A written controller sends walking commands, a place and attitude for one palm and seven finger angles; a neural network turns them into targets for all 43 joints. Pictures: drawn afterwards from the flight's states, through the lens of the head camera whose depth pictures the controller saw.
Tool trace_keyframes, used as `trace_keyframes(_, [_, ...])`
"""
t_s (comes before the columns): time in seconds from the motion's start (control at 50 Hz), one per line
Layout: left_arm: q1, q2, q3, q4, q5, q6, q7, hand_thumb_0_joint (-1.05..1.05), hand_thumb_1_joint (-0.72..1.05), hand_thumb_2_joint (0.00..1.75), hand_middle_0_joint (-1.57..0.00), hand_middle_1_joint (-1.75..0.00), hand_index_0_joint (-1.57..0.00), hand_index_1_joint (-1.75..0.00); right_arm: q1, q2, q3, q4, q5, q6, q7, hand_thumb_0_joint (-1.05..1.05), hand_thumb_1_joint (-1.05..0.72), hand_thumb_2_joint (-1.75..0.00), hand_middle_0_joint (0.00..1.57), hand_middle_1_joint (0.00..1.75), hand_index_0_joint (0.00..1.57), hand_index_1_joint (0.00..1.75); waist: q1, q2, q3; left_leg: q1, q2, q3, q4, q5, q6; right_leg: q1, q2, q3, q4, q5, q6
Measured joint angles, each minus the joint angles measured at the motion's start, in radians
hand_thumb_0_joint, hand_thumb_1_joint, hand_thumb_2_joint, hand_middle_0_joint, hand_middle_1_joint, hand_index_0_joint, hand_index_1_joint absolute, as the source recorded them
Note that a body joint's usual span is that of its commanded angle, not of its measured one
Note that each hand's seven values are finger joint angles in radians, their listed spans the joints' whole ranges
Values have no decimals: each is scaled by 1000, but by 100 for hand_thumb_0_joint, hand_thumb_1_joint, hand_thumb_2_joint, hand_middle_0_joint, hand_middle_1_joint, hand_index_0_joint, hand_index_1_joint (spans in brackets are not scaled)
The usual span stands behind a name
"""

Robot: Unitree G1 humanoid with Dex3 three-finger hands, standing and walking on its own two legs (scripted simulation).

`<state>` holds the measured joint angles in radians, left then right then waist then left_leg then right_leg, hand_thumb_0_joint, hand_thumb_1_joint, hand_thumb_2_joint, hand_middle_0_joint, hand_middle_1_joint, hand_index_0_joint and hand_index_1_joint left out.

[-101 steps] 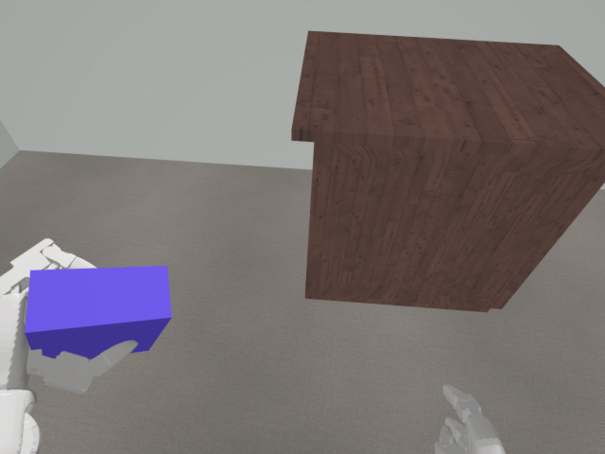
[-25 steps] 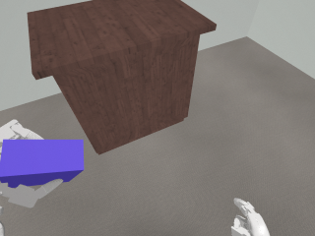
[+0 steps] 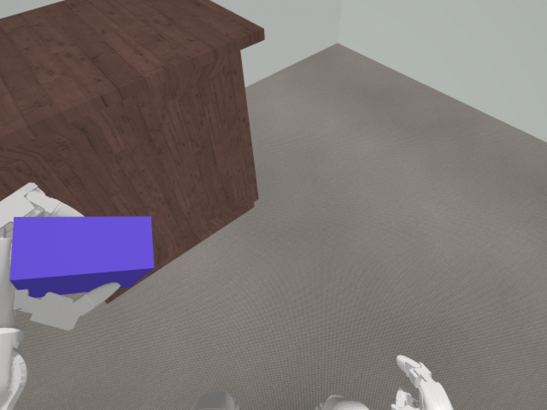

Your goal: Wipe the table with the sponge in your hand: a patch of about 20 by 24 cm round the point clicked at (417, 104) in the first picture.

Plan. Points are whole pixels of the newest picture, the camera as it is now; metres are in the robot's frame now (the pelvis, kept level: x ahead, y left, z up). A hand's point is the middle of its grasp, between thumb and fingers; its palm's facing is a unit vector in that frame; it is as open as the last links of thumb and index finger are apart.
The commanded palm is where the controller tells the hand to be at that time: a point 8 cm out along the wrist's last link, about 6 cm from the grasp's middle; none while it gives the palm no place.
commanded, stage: walk to a spot facing it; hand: left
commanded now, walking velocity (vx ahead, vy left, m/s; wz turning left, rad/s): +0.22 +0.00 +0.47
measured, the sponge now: (102, 258) +0.25 +0.19 +0.17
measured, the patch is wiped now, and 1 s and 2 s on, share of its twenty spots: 0.00 0.00 0.00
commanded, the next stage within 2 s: turn to face it in 0.04 s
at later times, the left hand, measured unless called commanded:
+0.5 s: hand (52, 241) +0.25 +0.23 +0.19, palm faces +0.49 -0.76 -0.42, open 9.7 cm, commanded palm +0.19 +0.27 +0.20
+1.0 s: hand (23, 271) +0.22 +0.25 +0.19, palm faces +0.60 -0.68 -0.42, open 9.7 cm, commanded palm +0.16 +0.27 +0.20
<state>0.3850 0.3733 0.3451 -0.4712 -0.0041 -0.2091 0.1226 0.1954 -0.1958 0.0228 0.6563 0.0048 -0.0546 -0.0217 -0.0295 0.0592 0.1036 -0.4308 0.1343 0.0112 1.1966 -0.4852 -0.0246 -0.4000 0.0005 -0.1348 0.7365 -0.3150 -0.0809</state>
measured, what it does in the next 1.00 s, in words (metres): steps on the spot, turning left: left foot, then left foot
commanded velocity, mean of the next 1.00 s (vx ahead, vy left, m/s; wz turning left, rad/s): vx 0.15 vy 0.03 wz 0.24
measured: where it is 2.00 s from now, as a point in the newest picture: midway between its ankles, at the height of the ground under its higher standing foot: (291, 404)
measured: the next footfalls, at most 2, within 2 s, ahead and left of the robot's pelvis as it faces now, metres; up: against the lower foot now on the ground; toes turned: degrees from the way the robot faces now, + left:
left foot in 0.26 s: +0.16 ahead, +0.11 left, +0.00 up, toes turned +11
left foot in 0.84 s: +0.08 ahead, +0.07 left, +0.00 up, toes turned +21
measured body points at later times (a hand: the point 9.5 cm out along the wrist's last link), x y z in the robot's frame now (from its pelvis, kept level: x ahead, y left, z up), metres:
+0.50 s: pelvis +0.07 -0.03 +0.01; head +0.09 -0.03 +0.46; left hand +0.22 +0.27 +0.22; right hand +0.29 -0.21 -0.06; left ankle +0.13 +0.10 -0.71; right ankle +0.09 -0.14 -0.71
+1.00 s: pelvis +0.08 -0.04 +0.02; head +0.08 -0.04 +0.47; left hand +0.18 +0.28 +0.22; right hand +0.29 -0.23 -0.06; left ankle +0.05 +0.05 -0.71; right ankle +0.11 -0.16 -0.66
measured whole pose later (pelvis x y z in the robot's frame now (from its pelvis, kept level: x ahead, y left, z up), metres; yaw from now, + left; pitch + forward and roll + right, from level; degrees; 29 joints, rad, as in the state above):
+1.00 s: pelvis +0.08 -0.04 +0.02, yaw +16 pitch -1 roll +0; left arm 0.47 0.38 0.34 -0.47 -0.01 -0.20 0.16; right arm 0.25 -0.19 -0.01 0.62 0.01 -0.10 -0.06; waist -0.01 -0.01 0.02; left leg -0.22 0.02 0.10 0.52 -0.29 0.03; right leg -0.43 -0.06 -0.08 0.98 -0.44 0.03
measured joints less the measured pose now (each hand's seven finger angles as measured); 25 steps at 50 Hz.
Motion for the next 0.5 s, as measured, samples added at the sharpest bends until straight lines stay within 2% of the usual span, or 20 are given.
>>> trace_keyframes(0.04, [63,3,5,-46,-1,-10,-2,0,-45,98,-80,-133,-79,-133,-8,-13,-10,-3,-1,17,-3,1,-90,-90,21,30,20,30,-23,-10,3,-55,-25,16,-1,38,-3,31,7,2,-52,16,3])
trace_keyframes(0.12, [164,50,32,-111,-6,-36,9,0,-45,98,-80,-133,-79,-133,24,-26,-33,-31,-4,25,-23,1,-91,-90,20,30,20,30,-41,-53,-15,-63,-50,75,-230,99,4,99,4,-1,-147,37,-5])
trace_keyframes(0.18, [178,72,49,-110,-11,-46,25,0,-45,98,-80,-133,-79,-133,59,-40,-45,-44,-6,21,-36,1,-91,-90,20,30,20,30,-29,-79,-37,-18,-66,113,-410,147,17,146,-6,-17,-178,24,-2])
trace_keyframes(0.26, [147,44,43,-70,-19,-34,45,0,-45,98,-80,-133,-79,-133,86,-64,-56,-53,-7,14,-49,1,-91,-90,20,30,19,30,-2,-79,-65,92,-87,126,-615,248,32,183,-8,-41,-138,-35,10])
trace_keyframes(0.3, [105,26,29,-38,-20,-22,49,0,-45,98,-80,-133,-79,-133,77,-58,-60,-46,-3,11,-53,1,-91,-90,20,30,19,30,13,-93,-68,105,-102,122,-611,290,56,186,-25,-46,-88,-78,22])
trace_keyframes(0.34, [65,4,14,1,-22,-10,48,0,-45,98,-80,-133,-79,-133,56,-44,-54,-46,-6,5,-53,1,-91,-90,20,30,19,30,22,-99,-72,97,-111,114,-586,261,63,164,-22,-3,-19,-129,63])
trace_keyframes(0.38, [37,-9,-4,19,-15,11,42,0,-45,98,-80,-133,-79,-133,33,-24,-45,-53,-11,-9,-44,1,-91,-90,20,30,19,30,19,-87,-66,90,-113,88,-583,254,62,136,-9,43,43,-186,85])
trace_keyframes(0.44, [46,-3,-16,-18,-18,29,34,0,-45,98,-80,-133,-79,-133,1,9,-23,-74,-10,-29,-23,1,-91,-90,20,30,19,30,21,-65,-50,82,-105,50,-591,267,49,131,-5,76,0,-168,103])
trace_keyframes(0.5, [86,18,-8,-64,-29,24,28,-1,-45,98,-80,-133,-79,-133,-19,38,-1,-100,-6,-42,-9,1,-90,-90,20,30,20,30,34,-43,-38,70,-94,26,-589,273,30,156,-11,74,-110,-82,110])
